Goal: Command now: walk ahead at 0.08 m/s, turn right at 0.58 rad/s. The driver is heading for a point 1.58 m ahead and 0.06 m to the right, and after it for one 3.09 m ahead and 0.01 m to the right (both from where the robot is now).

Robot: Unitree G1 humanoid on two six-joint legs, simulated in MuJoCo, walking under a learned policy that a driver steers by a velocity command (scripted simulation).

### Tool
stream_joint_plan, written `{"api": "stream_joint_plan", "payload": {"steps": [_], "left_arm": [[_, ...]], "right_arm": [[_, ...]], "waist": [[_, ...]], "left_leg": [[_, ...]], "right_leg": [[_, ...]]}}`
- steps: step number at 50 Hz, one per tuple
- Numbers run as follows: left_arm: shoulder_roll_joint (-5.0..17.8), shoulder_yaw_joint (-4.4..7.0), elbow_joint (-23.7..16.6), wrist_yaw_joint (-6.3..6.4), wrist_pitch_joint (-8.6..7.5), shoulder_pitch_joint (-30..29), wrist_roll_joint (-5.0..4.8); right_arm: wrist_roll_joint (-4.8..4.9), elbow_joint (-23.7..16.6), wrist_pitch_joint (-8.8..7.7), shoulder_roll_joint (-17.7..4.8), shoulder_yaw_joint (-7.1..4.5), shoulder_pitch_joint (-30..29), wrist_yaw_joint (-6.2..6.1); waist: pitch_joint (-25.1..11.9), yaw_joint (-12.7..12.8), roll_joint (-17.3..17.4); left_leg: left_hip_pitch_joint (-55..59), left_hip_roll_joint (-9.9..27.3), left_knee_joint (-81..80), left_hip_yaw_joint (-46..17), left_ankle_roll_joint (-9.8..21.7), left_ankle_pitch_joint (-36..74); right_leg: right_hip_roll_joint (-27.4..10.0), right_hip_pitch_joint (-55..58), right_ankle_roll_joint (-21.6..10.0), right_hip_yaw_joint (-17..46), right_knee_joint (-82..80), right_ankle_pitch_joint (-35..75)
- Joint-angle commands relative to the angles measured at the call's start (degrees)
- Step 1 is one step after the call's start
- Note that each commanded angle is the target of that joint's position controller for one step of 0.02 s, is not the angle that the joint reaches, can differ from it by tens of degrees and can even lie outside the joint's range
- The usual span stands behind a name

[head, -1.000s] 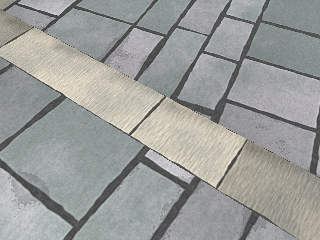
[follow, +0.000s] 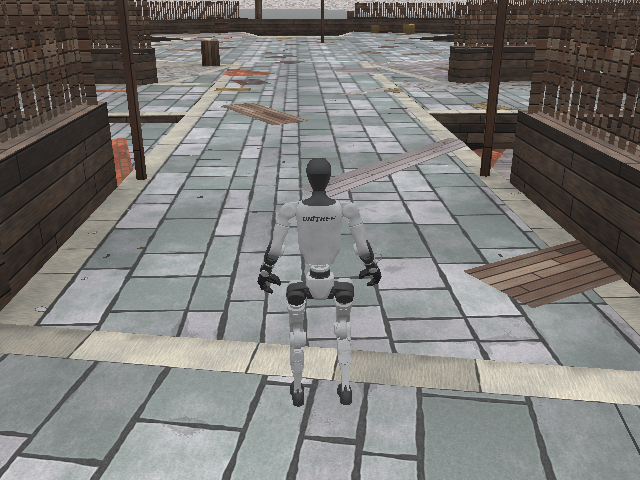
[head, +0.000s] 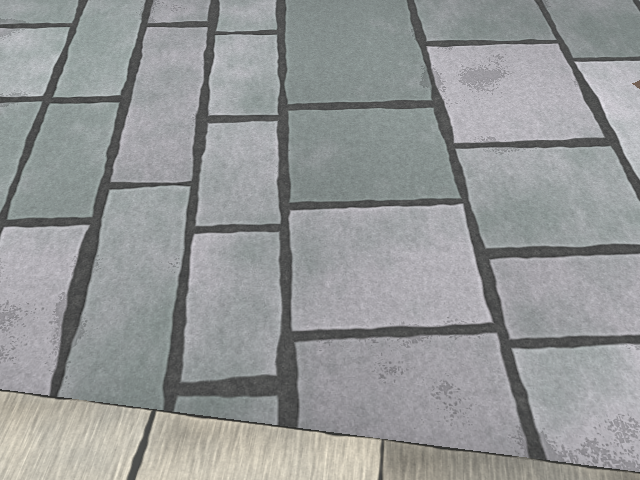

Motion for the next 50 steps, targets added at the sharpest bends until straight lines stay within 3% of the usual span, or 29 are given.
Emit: {"api": "stream_joint_plan", "payload": {"steps": [1,3,6,8,11,12,13,14,15,16,17,18,20,23,28,30,31,33,34,35,36,37,38,43,50], "left_arm": [[1.7,-0.38,-1.4,-2.19,0.54,5.9,-1.03],[2.3,-0.67,-2.7,-3.33,0.81,2.4,-0.98],[3.3,-0.52,-2.6,-3.24,0.91,2.5,-1.48],[4.4,0.28,-2.5,-2.93,0.59,2.8,-1.79],[6.2,2.23,-3.6,-2.98,-0.83,3.0,-3.69],[8.9,3.37,-4.2,-2.39,-1.44,4.3,-3.81],[16.8,5.27,-6.1,-1.04,-2.09,5.3,-4.74],[16.0,5.58,-5.7,-0.34,-3.54,6.1,-2.43],[13.9,5.55,-4.2,0.38,-4.15,5.8,-1.77],[11.2,4.8,-4.1,0.63,-3.83,4.4,-2.72],[8.8,3.76,-4.2,0.75,-3.27,3.1,-3.83],[8.0,3.42,-4.6,0.83,-2.67,1.9,-4.08],[7.9,3.19,-6.8,0.72,-2.02,-1.2,-3.36],[8.4,3.19,-7.7,0.37,-2.18,-1.2,-2.9],[8.1,3.16,-7.3,-0.91,-1.8,0.5,-4.02],[7.9,2.78,-7.0,-1.52,-1.27,-0.6,-4.5],[7.4,2.31,-6.8,-2.08,-0.84,-2.2,-4.91],[4.9,0.96,-5.9,-2.96,-0.28,-3.0,-4.66],[3.1,0.44,-6.2,-2.7,0.02,0.9,-4.76],[2.2,0.02,-4.8,-2.49,0.11,6.1,-4.35],[4.2,0.46,-4.3,-1.86,0.86,3.7,-4.35],[5.9,0.83,-5.2,-1.45,1.25,-0.2,-4.82],[7.1,1.17,-5.1,-1.28,1.26,-0.7,-4.71],[5.2,0.55,-5.3,-0.41,0.67,-1.7,-5.07],[5.6,0.5,-3.7,-0.11,1.01,-0.6,-4.97]], "right_arm": [[-0.72,-6.1,-1.21,-10.8,-4.29,-4.6,-1.29],[-1.44,-5.2,-1.03,-12.2,-5.63,-1.4,-1.28],[-2.14,-5.3,-1.28,-11.3,-6.24,-1.1,-0.55],[-2.1,-5.6,-1.53,-10.4,-6.09,-3.1,-0.38],[-2.32,-4.2,-1.15,-8.5,-4.98,-4.3,-0.13],[-2.16,-3.8,-0.83,-5.8,-4.23,-1.5,-0.1],[-1.95,-7.3,-1.11,-1.9,-2.87,0.7,-0.62],[-1.92,-6.2,-1.7,-5.0,-3.23,-1.3,-0.15],[-1.35,-5.3,-0.92,-6.7,-3.74,-3.8,-0.05],[-1.7,-4.5,-0.41,-9.0,-4.72,-3.1,-0.45],[-2.58,-3.9,-0.04,-9.2,-4.84,-2.7,-0.7],[-2.89,-3.8,0.19,-7.8,-4.13,-2.4,-0.57],[-2.05,-2.0,0.73,-7.1,-3.72,0.7,0.18],[-1.4,0.2,1.9,-6.1,-3.04,2.5,1.87],[-1.13,1.3,2.35,-5.0,-1.48,0.9,2.87],[-0.46,1.5,1.84,-5.2,-1.15,0.8,3.07],[0.33,1.9,1.49,-5.2,-0.94,1.1,3.37],[1.61,0.8,0.7,-5.7,-0.61,-0.1,3.83],[1.85,-1.0,-0.03,-9.1,-0.86,-1.3,3.83],[1.85,-1.8,-0.68,-8.4,-0.08,-6.3,4.94],[1.57,-0.9,-0.12,-6.6,0.15,-7.7,6.39],[1.55,-0.5,0.19,-7.0,-0.35,-5.1,6.99],[1.68,-0.2,0.3,-7.4,-0.57,-4.3,7.15],[1.48,-0.6,-0.15,-6.0,-0.34,-4.9,7.32],[1.26,-0.9,-0.12,-5.6,-0.6,-6.9,7.67]], "waist": [[-5.8,1.5,5.3],[-4.4,-0.6,5.7],[-4.5,-0.9,6.4],[-4.8,0.1,6.4],[-5.3,1.8,4.7],[-6.9,1.5,-1.6],[-10.3,-0.2,-14.4],[-5.1,2.3,-6.5],[-3.4,3.1,-6.7],[-3.7,2.0,-7.2],[-4.3,1.2,-7.1],[-4.0,0.0,-6.7],[-4.6,-1.2,-5.7],[-4.6,-0.5,-5.1],[-4.0,2.9,-4.4],[-4.5,2.7,-3.9],[-4.6,1.4,-2.8],[-6.3,-0.2,-2.7],[-10.4,2.0,2.6],[-10.9,5.9,4.6],[-7.5,5.4,1.3],[-5.3,2.7,0.5],[-4.8,1.8,1.4],[-4.0,0.9,1.7],[-4.2,0.8,1.8]], "left_leg": [[3.0,10.4,-8.5,-2.5,11.3,9.5],[6.8,13.9,-7.4,-3.9,11.9,7.6],[10.7,18.3,-6.7,-6.9,12.6,3.8],[10.6,18.5,-5.3,-5.7,11.1,-1.5],[6.1,15.7,1.0,-1.9,5.6,-9.2],[3.3,11.4,8.2,2.3,1.5,-14.1],[-7.2,0.8,23.0,7.8,-5.3,-29.0],[-15.9,-1.9,27.9,-2.9,-6.0,-33.0],[-18.3,-0.2,31.7,-6.2,-5.7,-29.6],[-19.2,0.2,35.8,-6.4,-5.9,-27.8],[-18.6,0.4,38.5,-7.6,-5.8,-26.8],[-16.1,0.7,40.2,-8.0,-5.6,-25.2],[-13.3,0.0,39.8,-7.1,-5.8,-18.4],[-10.3,0.1,34.7,-5.7,-7.2,-13.9],[-8.7,1.9,22.4,-5.4,-7.2,-16.8],[-5.5,1.3,16.6,-3.8,-6.7,-14.1],[-2.1,1.0,11.0,-2.9,-6.0,-7.5],[5.7,2.0,6.1,-3.7,-2.6,5.3],[10.2,8.6,6.8,-9.3,4.5,18.7],[7.8,11.2,6.1,-12.9,9.2,16.5],[1.7,7.8,6.9,-10.1,5.7,4.8],[1.0,4.8,7.1,-7.1,2.3,-0.4],[3.1,3.8,8.1,-6.4,1.2,-0.8],[6.4,4.6,9.7,-6.8,2.2,-0.6],[10.1,3.7,11.4,-6.4,1.5,2.0]], "right_leg": [[-2.6,5.9,1.1,-4.5,-6.7,5.2],[-4.7,3.8,-0.1,-3.6,-13.7,7.2],[-5.9,3.3,-3.0,-2.1,-20.0,9.7],[-4.9,6.1,-5.3,-2.8,-24.7,13.1],[-0.9,16.7,-10.9,-4.3,-36.3,25.6],[-5.2,22.4,-15.8,1.6,-40.1,39.8],[-20.6,30.4,-30.5,24.0,-45.1,57.8],[-22.1,29.5,-30.5,28.1,-46.8,46.5],[-18.4,28.4,-25.2,22.6,-47.5,38.1],[-16.4,28.6,-22.9,20.0,-47.2,37.0],[-15.9,27.0,-21.7,18.7,-47.2,38.8],[-15.3,23.6,-20.7,17.4,-47.7,39.9],[-13.9,20.7,-20.4,14.5,-48.3,40.8],[-12.5,19.6,-19.8,12.6,-47.3,40.6],[-13.9,21.5,-19.7,16.6,-42.4,34.7],[-13.3,20.1,-19.2,17.6,-40.2,33.7],[-12.0,18.3,-18.2,17.4,-38.6,33.2],[-8.3,14.4,-14.3,17.3,-36.3,32.1],[-2.9,13.7,-8.8,13.0,-33.6,22.9],[0.6,15.7,-3.9,7.0,-34.6,16.0],[-0.1,19.2,-2.7,5.7,-36.6,17.4],[0.5,17.1,-3.8,6.2,-35.7,18.8],[0.5,14.6,-4.8,6.5,-35.5,19.8],[0.2,11.0,-4.8,7.2,-36.2,21.1],[0.0,9.3,-3.9,6.6,-36.8,22.2]]}}
Velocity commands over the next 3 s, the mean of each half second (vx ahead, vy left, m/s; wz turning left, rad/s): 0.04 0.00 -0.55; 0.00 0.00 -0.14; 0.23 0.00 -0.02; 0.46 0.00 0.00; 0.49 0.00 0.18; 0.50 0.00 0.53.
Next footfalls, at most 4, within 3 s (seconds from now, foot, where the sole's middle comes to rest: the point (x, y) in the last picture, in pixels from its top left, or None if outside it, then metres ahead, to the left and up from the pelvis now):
0.22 right None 0.06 -0.14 -0.78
0.66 left None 0.14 0.08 -0.78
1.42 right None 0.15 -0.19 -0.78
1.84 left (370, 477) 0.48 -0.08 -0.78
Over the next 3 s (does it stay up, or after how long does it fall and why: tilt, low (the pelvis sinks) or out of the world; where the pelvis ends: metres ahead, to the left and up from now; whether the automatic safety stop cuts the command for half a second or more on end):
stays up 0.97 -0.25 -0.14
